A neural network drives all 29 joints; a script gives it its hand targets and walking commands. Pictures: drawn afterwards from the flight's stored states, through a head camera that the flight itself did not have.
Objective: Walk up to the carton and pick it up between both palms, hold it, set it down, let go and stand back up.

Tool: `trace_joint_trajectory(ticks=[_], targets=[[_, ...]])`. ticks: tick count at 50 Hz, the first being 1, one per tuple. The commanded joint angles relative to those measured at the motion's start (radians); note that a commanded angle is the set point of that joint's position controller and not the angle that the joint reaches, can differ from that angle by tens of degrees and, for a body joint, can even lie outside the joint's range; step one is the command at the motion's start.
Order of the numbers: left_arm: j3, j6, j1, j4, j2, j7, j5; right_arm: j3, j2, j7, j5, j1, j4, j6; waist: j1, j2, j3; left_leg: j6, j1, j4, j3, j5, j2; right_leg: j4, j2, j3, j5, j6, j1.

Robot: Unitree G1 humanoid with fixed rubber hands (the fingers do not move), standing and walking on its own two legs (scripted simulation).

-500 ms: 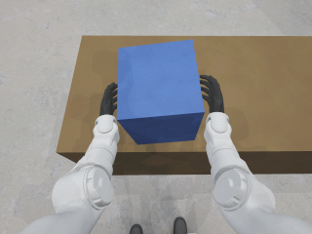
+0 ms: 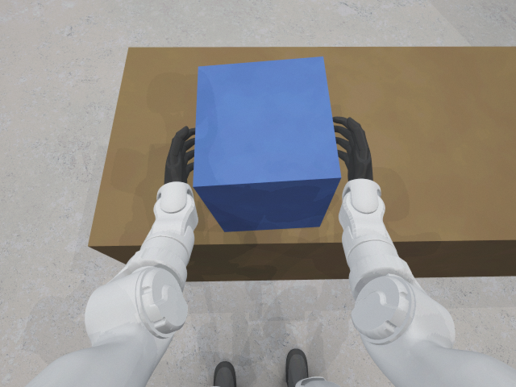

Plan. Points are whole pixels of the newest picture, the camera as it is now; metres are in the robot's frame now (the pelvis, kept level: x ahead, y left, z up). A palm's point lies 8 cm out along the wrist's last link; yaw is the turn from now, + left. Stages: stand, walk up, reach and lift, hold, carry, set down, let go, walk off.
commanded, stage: set down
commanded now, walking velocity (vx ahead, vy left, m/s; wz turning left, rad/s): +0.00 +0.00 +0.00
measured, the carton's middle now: (266, 156) +0.49 -0.02 -0.07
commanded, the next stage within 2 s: none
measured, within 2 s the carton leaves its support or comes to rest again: rests again in 0.16 s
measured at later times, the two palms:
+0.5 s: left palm (184, 175) +0.45 +0.12 -0.03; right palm (360, 173) +0.43 -0.16 -0.01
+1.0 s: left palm (183, 174) +0.45 +0.13 -0.03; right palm (359, 177) +0.42 -0.16 -0.02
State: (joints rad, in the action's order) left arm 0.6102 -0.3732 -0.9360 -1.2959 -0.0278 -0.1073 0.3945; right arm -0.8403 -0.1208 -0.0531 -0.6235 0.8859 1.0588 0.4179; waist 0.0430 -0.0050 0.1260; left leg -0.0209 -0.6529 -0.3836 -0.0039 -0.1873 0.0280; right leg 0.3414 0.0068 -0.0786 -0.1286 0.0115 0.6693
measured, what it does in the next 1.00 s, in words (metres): stands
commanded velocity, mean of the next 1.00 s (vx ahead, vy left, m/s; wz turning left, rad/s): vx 0.00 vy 0.00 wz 0.00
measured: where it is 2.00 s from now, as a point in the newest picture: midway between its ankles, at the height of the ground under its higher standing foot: outside the picture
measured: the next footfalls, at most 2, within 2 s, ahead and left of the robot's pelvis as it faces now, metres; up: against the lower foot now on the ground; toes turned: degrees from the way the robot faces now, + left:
none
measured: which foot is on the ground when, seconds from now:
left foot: down 0.00-1.00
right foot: down 0.00-1.00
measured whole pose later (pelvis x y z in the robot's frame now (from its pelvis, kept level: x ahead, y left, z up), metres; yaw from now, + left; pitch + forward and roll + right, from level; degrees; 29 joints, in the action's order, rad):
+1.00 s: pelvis +0.00 +0.00 +0.00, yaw +0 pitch +28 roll +0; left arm 0.70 -0.38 -0.97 -1.24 -0.01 -0.07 0.48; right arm -0.89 -0.15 -0.03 -0.66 0.89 0.99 0.39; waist 0.04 0.00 0.11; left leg -0.02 -0.70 -0.40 -0.02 -0.19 0.03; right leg 0.38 0.01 -0.07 -0.13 0.01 0.73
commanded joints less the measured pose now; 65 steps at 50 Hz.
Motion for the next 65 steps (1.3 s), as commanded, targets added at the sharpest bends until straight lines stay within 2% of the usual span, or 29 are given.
trace_joint_trajectory(ticks=[1,12,22,34,46,65], targets=[[-0.169,-0.069,-0.585,0.053,0.441,0.136,0.084,0.259,-0.498,0.146,-0.1,0.414,0.106,0.023,-0.009,-0.032,0.754,-0.03,0.174,-0.035,-0.096,0.492,-0.004,0.123,0.012,-0.035,0.604,-0.034,-0.572],[-0.149,-0.058,-0.563,0.068,0.438,0.135,0.103,0.246,-0.497,0.151,-0.107,0.403,0.083,0.014,-0.01,-0.033,0.746,-0.027,0.206,-0.047,-0.09,0.525,-0.002,0.116,0.009,-0.042,0.583,-0.035,-0.521],[-0.126,-0.062,-0.536,0.06,0.428,0.137,0.12,0.247,-0.502,0.15,-0.112,0.394,0.07,0.018,-0.016,-0.018,0.739,-0.015,0.176,-0.051,-0.088,0.526,-0.003,0.131,0.015,-0.04,0.615,-0.042,-0.519],[-0.095,-0.057,-0.51,0.038,0.402,0.145,0.136,0.246,-0.493,0.148,-0.115,0.396,0.041,0.014,-0.025,0.003,0.722,0.003,0.103,-0.033,-0.095,0.445,-0.013,0.147,0.023,-0.029,0.616,-0.049,-0.558],[-0.078,-0.045,-0.511,0.049,0.396,0.143,0.152,0.217,-0.473,0.152,-0.122,0.387,0.041,-0.004,-0.023,-0.019,0.714,0.001,0.178,-0.061,-0.093,0.48,-0.008,0.128,0.012,-0.044,0.513,-0.038,-0.439],[-0.042,-0.035,-0.495,0.056,0.324,0.137,0.157,0.191,-0.409,0.142,-0.109,0.366,0.037,-0.025,-0.021,-0.016,0.7,0.01,0.166,-0.09,-0.091,0.468,-0.016,0.149,0.008,-0.041,0.473,-0.038,-0.396]])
